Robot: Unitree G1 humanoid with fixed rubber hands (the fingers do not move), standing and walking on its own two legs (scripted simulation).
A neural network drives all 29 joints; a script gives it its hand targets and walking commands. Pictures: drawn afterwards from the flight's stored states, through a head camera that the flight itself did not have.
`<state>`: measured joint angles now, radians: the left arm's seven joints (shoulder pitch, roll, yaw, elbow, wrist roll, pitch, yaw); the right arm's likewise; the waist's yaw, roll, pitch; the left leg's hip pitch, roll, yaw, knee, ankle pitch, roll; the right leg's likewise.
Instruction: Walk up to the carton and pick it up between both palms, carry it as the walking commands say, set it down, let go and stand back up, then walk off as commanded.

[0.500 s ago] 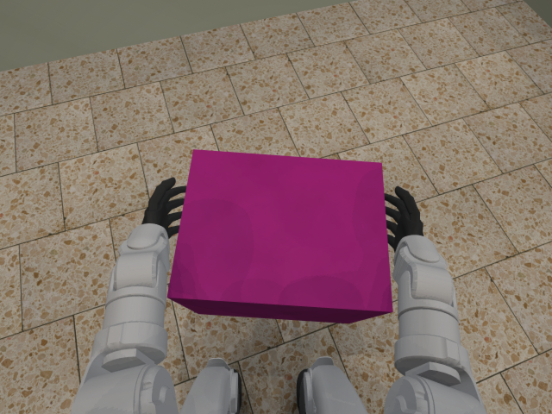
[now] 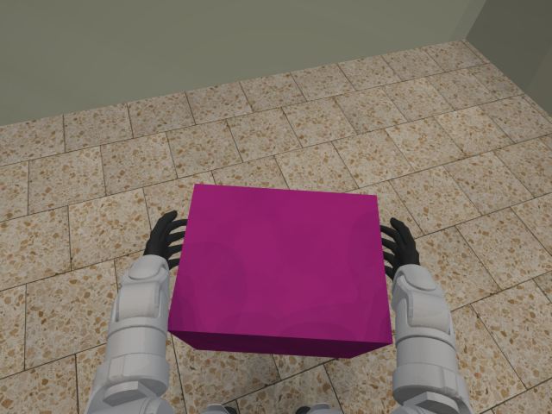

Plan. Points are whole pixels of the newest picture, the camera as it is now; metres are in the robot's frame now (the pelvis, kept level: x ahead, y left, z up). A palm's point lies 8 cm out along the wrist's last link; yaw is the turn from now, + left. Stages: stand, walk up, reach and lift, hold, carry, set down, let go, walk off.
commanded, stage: reach and lift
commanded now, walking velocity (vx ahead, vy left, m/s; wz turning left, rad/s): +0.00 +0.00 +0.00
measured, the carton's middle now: (279, 278) +0.35 -0.02 -0.09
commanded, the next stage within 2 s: hold in 1.86 s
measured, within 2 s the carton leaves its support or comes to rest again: neither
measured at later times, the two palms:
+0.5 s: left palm (144, 252) +0.33 +0.17 +0.05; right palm (427, 265) +0.31 -0.20 +0.05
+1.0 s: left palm (132, 252) +0.32 +0.17 +0.08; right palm (439, 258) +0.30 -0.20 +0.09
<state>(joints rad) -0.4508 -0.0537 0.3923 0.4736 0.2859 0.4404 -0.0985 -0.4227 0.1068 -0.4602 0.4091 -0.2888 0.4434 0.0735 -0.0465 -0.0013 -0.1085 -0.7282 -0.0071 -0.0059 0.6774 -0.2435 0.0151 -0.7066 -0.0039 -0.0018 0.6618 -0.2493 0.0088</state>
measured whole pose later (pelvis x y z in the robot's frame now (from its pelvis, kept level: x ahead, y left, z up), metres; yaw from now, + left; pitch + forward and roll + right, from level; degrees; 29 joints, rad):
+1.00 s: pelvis +0.02 -0.01 +0.04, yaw +0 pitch -6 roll +0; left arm -0.28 -0.08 0.30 0.24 0.29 0.70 -0.12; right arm -0.25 0.12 -0.35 0.18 -0.29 0.71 0.08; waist -0.01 -0.01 0.03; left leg -0.02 0.00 0.00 0.28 -0.14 0.00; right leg -0.01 0.00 0.01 0.27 -0.15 0.00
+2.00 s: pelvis +0.02 -0.01 +0.04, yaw +0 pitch -6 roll +0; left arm -0.18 -0.09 0.27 0.13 0.26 0.72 -0.10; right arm -0.19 0.12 -0.30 0.12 -0.28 0.71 0.09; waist 0.01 0.00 0.04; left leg -0.02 0.00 0.00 0.27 -0.14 0.00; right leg -0.01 0.00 0.01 0.27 -0.15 0.00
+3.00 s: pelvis -0.10 +0.00 +0.01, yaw -1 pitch +3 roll -1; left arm -0.12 -0.02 0.21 -0.34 0.07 1.20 -0.03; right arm -0.10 0.10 -0.21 -0.38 -0.12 1.19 0.00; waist 0.01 0.03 -0.10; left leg -0.54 0.05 0.05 0.54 -0.06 0.02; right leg -0.50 0.00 -0.08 0.94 -0.49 0.01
